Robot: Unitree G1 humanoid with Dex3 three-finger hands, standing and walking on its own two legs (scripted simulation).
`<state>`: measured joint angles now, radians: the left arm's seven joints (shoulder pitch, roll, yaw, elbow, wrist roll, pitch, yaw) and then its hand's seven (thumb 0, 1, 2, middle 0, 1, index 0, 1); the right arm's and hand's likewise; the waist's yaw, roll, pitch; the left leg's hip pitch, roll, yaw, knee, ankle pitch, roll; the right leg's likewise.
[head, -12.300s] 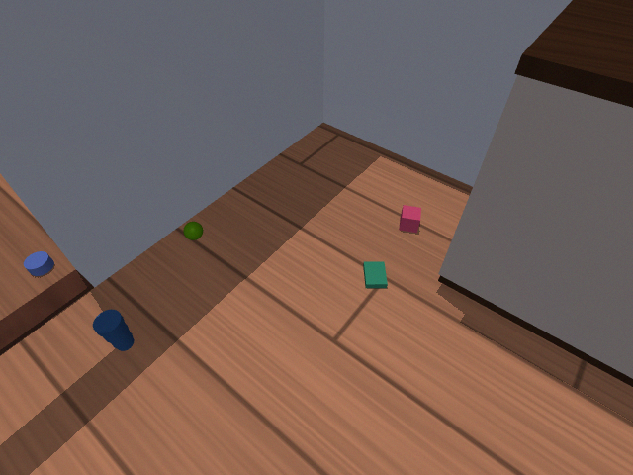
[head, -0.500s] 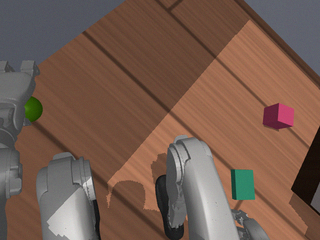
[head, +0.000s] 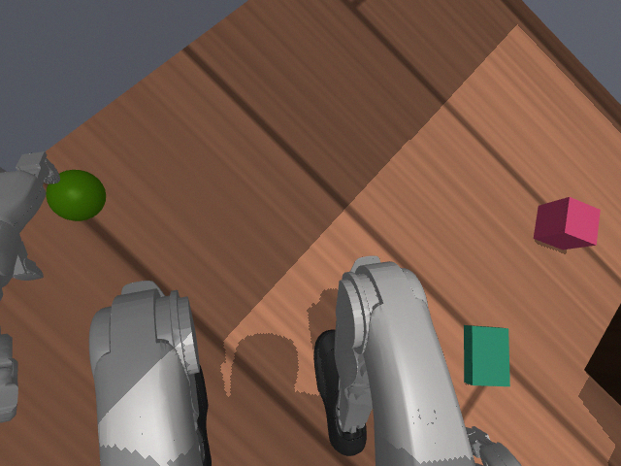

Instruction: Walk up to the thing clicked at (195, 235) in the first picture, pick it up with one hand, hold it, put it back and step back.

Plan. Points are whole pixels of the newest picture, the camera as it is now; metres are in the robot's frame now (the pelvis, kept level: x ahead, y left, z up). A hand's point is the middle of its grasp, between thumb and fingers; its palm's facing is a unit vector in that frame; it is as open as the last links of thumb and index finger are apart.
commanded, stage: rest palm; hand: left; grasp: from above
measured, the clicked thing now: (77, 195) +0.47 +0.31 -0.29
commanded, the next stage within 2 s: close in 1.48 s
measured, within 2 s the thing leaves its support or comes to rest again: neither
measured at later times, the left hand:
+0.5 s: hand (71, 190) +0.46 +0.30 -0.24, palm faces -0.43 -0.08 -0.90, open 13.9 cm
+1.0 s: hand (72, 207) +0.44 +0.30 -0.26, palm faces -0.45 -0.12 -0.88, open 14.1 cm
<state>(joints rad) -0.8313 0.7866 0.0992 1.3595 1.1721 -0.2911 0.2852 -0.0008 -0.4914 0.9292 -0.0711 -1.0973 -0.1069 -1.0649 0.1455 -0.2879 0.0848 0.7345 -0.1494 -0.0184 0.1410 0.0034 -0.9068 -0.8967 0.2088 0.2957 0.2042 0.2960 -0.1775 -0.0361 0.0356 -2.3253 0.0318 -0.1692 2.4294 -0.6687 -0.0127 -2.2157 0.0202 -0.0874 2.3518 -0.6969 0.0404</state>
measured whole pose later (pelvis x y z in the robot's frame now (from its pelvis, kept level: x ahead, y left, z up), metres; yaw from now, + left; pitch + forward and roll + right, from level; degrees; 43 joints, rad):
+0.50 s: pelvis +0.00 +0.01 -0.03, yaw -3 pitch +31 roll -10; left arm -1.06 0.85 0.13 1.73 1.29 -0.14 0.61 0.00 -0.47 0.94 -0.07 -1.04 -0.09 -1.02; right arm 0.06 -0.28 0.17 0.75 -0.25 -0.15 0.22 0.00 -0.90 -0.90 0.21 0.30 0.20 0.30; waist -0.32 -0.07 0.07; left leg -2.41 0.04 -0.20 2.53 -0.68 0.00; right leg -2.29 0.05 -0.10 2.42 -0.69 0.06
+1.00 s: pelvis +0.01 +0.01 -0.03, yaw -4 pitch +28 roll -12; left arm -0.97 0.91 0.13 1.69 1.33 -0.30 0.62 0.00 -0.49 0.97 -0.08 -1.00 -0.08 -1.00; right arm 0.06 -0.33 0.19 0.73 -0.28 -0.16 0.23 0.00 -0.90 -0.90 0.21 0.30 0.20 0.30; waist -0.31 -0.12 0.10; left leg -2.36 0.04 -0.25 2.56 -0.71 -0.02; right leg -2.23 0.05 -0.14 2.42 -0.70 0.05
